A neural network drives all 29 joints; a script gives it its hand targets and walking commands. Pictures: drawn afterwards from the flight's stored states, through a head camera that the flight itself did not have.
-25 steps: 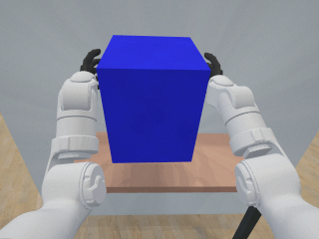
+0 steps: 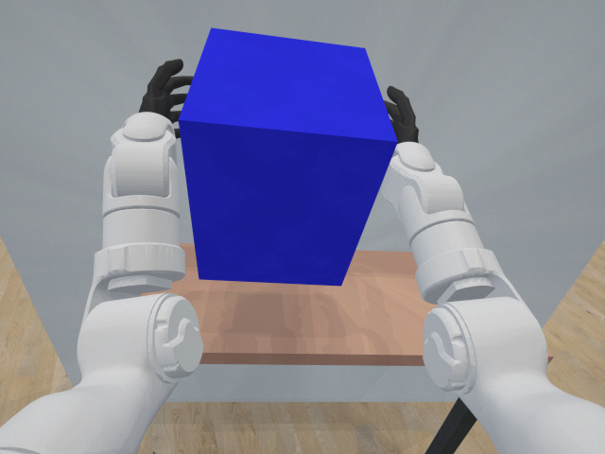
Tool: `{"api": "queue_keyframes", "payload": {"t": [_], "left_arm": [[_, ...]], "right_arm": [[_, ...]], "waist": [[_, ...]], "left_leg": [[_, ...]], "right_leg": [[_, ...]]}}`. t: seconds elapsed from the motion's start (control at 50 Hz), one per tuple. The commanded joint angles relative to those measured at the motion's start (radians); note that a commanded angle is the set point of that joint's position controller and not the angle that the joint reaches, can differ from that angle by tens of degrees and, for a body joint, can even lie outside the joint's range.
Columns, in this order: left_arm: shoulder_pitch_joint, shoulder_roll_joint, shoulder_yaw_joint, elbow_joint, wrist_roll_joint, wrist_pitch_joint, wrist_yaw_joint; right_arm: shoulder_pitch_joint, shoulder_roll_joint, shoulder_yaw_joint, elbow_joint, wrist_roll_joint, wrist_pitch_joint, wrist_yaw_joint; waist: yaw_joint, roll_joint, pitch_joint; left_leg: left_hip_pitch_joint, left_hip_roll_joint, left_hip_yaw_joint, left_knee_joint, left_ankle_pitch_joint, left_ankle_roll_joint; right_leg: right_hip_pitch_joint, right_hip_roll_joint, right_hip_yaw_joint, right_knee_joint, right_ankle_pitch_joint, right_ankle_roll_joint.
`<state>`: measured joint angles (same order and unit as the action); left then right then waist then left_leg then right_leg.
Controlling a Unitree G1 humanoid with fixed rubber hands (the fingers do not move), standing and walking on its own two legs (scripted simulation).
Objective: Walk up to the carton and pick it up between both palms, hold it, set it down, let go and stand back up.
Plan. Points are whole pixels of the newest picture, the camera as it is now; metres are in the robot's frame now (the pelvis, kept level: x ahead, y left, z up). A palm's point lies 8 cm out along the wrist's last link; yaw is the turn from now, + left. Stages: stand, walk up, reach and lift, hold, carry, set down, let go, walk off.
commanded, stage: set down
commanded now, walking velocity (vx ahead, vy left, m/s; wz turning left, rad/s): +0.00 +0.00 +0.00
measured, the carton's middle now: (280, 165) +0.41 +0.01 +0.25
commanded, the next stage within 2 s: none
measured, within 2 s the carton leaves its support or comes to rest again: neither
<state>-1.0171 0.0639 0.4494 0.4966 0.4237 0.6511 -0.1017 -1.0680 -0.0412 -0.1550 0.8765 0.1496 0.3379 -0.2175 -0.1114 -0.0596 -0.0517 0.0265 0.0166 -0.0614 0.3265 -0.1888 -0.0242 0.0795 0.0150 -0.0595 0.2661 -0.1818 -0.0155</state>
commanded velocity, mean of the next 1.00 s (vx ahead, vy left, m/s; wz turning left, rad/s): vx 0.00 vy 0.00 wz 0.00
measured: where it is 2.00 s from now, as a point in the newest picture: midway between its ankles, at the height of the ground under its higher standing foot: outside the picture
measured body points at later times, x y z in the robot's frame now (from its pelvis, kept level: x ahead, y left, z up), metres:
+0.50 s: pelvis +0.00 +0.00 +0.00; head -0.06 +0.04 +0.45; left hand +0.41 +0.14 +0.25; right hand +0.39 -0.16 +0.23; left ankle +0.01 +0.13 -0.75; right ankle -0.01 -0.11 -0.75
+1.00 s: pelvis +0.00 +0.00 +0.00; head -0.05 +0.03 +0.45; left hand +0.42 +0.13 +0.21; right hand +0.40 -0.17 +0.20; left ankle +0.01 +0.13 -0.75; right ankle -0.01 -0.11 -0.75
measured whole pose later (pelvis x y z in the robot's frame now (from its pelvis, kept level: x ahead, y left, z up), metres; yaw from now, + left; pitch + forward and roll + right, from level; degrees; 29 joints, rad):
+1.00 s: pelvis +0.00 +0.00 +0.00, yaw +0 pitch -7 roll -1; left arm -0.86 -0.02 0.37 0.58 0.35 0.46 0.03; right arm -0.89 -0.02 -0.27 0.95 -0.01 0.06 -0.12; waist -0.08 -0.06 0.01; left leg -0.03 0.02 -0.06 0.34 -0.19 -0.03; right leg 0.01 0.01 -0.06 0.29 -0.18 -0.01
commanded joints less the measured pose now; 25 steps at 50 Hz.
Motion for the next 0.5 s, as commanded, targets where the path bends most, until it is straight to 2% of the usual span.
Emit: {"api": "queue_keyframes", "payload": {"t": [0.0,0.08,0.14,0.22,0.34,0.48], "left_arm": [[-0.478,-0.469,-0.315,-0.060,-0.127,-0.033,-0.160],[-0.480,-0.551,-0.423,-0.166,-0.166,-0.060,-0.132],[-0.473,-0.581,-0.484,-0.212,-0.183,-0.081,-0.099],[-0.440,-0.565,-0.489,-0.197,-0.170,-0.079,-0.072],[-0.428,-0.548,-0.438,-0.126,-0.156,-0.083,-0.062],[-0.432,-0.524,-0.360,-0.021,-0.144,-0.112,-0.060]], "right_arm": [[-0.636,0.384,0.172,-0.252,0.045,-0.122,0.128],[-0.695,0.410,0.238,-0.400,0.066,-0.204,0.128],[-0.698,0.422,0.279,-0.449,0.072,-0.239,0.126],[-0.641,0.408,0.275,-0.404,0.051,-0.241,0.135],[-0.638,0.403,0.221,-0.342,0.008,-0.246,0.162],[-0.627,0.405,0.134,-0.254,-0.068,-0.256,0.187]], "waist": [[-0.029,0.075,-0.197],[-0.036,0.106,-0.333],[-0.037,0.129,-0.376],[-0.020,0.129,-0.309],[0.012,0.099,-0.281],[0.022,0.056,-0.263]], "left_leg": [[0.074,-0.060,0.095,-0.018,0.343,-0.010],[0.167,-0.064,0.094,0.049,0.522,-0.038],[0.213,-0.061,0.085,0.078,0.572,-0.049],[0.178,-0.056,0.081,0.052,0.465,-0.043],[0.106,-0.054,0.091,0.007,0.313,-0.018],[0.058,-0.056,0.107,-0.032,0.191,0.002]], "right_leg": [[0.041,0.047,-0.046,-0.038,0.236,0.052],[0.076,0.055,-0.064,-0.010,0.371,0.056],[0.062,0.053,-0.073,0.001,0.409,0.059],[0.027,0.045,-0.079,-0.004,0.338,0.062],[0.010,0.037,-0.073,-0.009,0.263,0.065],[-0.005,0.033,-0.071,-0.016,0.212,0.071]]}}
